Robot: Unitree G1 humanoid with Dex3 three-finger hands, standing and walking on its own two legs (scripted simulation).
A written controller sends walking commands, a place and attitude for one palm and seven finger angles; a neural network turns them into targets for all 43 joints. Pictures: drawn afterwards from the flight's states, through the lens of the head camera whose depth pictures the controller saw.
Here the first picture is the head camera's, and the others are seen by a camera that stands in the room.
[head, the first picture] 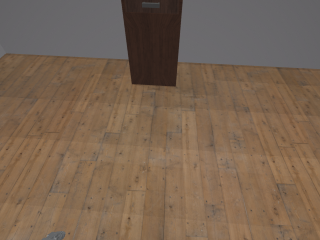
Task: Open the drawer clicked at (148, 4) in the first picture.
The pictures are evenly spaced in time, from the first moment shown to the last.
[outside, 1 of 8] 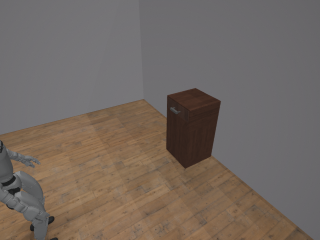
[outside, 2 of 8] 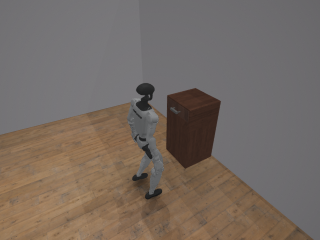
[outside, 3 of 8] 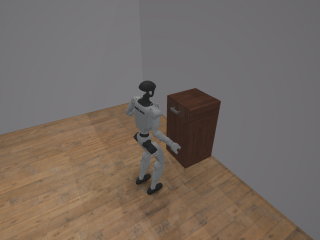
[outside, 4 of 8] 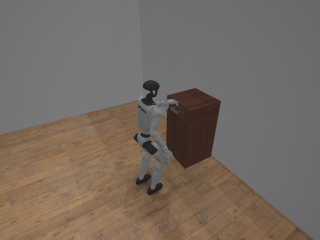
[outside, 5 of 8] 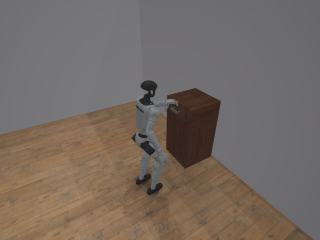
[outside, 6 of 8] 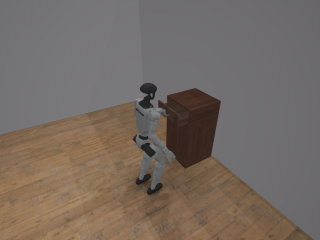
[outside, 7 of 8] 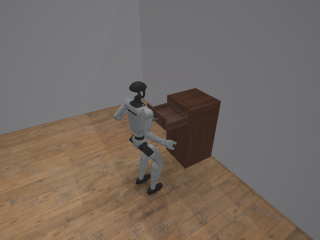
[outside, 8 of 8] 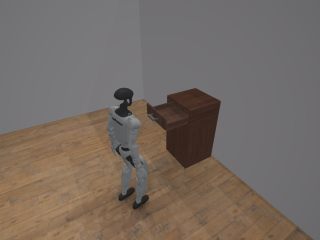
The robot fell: no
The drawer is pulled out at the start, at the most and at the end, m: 0.00 0.30 0.30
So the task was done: yes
